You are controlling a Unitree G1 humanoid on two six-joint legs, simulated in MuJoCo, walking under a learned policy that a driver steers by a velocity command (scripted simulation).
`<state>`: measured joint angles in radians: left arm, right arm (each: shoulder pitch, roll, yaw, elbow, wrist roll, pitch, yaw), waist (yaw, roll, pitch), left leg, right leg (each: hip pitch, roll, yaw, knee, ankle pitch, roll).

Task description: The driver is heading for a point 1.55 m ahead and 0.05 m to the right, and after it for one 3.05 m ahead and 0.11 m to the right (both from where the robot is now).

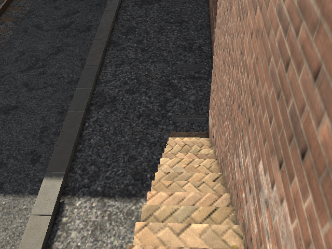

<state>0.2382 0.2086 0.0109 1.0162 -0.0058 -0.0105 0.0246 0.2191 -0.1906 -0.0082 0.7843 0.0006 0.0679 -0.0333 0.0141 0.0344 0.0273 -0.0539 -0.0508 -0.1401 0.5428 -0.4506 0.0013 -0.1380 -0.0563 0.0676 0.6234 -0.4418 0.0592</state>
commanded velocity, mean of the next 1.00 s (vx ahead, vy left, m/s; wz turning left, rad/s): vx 0.26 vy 0.00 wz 0.00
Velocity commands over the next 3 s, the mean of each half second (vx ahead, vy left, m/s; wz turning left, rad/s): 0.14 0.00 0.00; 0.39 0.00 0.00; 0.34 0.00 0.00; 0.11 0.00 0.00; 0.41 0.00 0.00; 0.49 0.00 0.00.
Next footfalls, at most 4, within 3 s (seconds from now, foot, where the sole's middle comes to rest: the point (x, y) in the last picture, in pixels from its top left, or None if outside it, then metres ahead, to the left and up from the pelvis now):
none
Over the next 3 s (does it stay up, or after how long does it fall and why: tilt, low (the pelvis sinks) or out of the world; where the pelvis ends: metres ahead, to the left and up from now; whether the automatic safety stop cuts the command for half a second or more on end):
stays up -0.06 0.02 0.02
